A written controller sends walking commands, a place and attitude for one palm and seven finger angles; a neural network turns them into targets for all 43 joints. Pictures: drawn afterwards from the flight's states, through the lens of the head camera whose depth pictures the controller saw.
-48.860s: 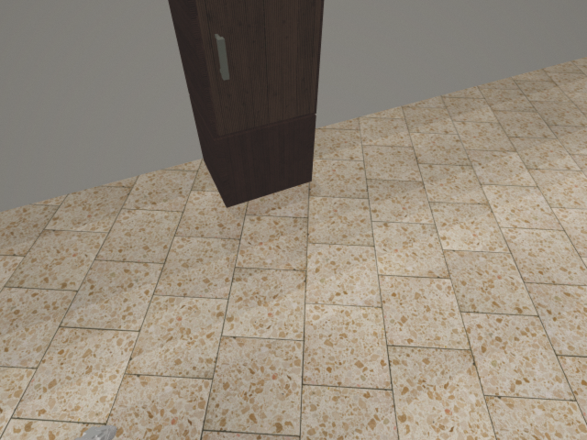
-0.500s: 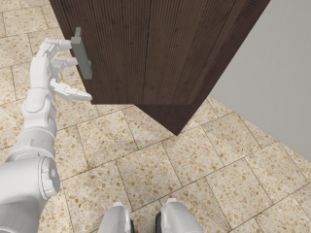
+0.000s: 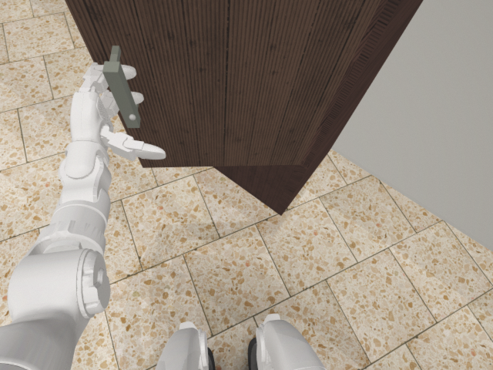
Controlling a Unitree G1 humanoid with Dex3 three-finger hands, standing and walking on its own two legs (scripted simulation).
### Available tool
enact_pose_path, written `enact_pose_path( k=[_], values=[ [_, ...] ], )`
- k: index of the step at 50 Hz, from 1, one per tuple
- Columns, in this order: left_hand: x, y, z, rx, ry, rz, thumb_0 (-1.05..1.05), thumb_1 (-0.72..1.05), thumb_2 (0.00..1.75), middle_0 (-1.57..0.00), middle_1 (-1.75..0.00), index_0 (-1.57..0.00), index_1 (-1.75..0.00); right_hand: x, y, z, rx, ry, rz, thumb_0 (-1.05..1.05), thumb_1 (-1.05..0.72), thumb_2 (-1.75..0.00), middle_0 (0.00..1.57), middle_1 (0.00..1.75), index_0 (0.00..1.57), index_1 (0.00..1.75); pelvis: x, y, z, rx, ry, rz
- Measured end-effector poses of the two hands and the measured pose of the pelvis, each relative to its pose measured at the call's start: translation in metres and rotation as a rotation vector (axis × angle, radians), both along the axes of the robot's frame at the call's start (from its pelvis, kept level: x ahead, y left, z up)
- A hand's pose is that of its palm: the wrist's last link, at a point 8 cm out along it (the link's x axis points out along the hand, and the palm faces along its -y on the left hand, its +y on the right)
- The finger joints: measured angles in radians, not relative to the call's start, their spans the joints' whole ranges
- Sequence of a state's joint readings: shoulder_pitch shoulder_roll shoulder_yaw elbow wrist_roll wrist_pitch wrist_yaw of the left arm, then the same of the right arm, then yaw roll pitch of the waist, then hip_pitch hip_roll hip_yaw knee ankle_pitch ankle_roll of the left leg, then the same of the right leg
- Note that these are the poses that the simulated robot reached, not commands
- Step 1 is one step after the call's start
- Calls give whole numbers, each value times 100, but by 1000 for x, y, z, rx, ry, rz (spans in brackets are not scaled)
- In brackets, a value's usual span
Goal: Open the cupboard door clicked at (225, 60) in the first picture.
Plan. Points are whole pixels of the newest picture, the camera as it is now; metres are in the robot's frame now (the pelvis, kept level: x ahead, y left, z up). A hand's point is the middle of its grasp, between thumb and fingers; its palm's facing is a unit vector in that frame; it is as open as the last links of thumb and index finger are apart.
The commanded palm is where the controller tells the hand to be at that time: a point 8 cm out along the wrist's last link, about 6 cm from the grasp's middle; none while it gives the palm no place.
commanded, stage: slide the fingers in behind the handle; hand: left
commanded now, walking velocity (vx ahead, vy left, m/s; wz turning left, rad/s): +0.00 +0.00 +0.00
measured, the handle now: (125, 89) +0.56 +0.16 +0.05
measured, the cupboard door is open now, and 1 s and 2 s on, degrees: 41 41 66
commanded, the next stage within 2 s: close the thumb around the handle in 0.38 s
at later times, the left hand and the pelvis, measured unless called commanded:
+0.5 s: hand (135, 116) +0.51 +0.14 +0.05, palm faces +0.01 -1.00 -0.02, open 14.0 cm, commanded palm +0.48 +0.19 +0.05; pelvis +0.00 -0.01 +0.00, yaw +0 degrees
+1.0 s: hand (129, 116) +0.51 +0.15 +0.05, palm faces +0.01 -1.00 -0.01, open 7.2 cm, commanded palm +0.49 +0.19 +0.05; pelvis +0.00 +0.00 +0.00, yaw +0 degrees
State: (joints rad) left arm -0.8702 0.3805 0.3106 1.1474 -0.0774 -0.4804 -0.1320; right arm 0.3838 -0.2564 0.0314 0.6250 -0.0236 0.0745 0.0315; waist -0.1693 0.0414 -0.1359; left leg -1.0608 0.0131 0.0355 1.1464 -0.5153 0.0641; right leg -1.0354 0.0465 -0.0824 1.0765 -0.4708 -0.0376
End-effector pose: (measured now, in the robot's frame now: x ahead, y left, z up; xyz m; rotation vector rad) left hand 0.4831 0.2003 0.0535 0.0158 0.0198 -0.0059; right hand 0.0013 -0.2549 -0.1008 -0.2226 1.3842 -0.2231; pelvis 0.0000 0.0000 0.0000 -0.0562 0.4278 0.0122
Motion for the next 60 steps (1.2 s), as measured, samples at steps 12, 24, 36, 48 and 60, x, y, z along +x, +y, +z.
enact_pose_path(
  k=[12, 24, 36, 48, 60],
  values=[
    [0, 0, 0, 13, 0, 24, -1, -50, 30, -30, -120, -30, -120, 2, -5, -1, 0, -17, -6, 0, -91, -90, 20, 30, 21, 30, -1, -4, 0, 8, -2, -8],
    [3, -4, -1, 0, -1, 12, -1, -50, 30, -30, -120, -30, -120, 5, -10, -2, -13, -10, 13, 0, -91, -90, 20, 30, 21, 30, -1, -5, -2, 5, 8, 3],
    [6, -3, -3, 5, 5, 22, -1, -24, 41, -32, -122, -31, -123, 4, -8, -2, -8, -9, -1, 0, -91, -90, 20, 30, 21, 30, 1, -6, -1, 7, 11, -5],
    [6, 6, -5, -2, 16, 17, 0, 37, 68, -36, -129, -36, -129, 4, -6, 0, -12, 3, 2, 0, -91, -90, 20, 30, 21, 30, 3, -4, 0, 2, 12, 0],
    [5, -5, -6, -15, 9, -4, 1, 71, 83, -37, -134, -38, -134, 10, -4, 1, -19, -23, -3, 0, -91, -90, 20, 30, 21, 30, 4, 1, 0, 1, 9, -8]
  ],
)
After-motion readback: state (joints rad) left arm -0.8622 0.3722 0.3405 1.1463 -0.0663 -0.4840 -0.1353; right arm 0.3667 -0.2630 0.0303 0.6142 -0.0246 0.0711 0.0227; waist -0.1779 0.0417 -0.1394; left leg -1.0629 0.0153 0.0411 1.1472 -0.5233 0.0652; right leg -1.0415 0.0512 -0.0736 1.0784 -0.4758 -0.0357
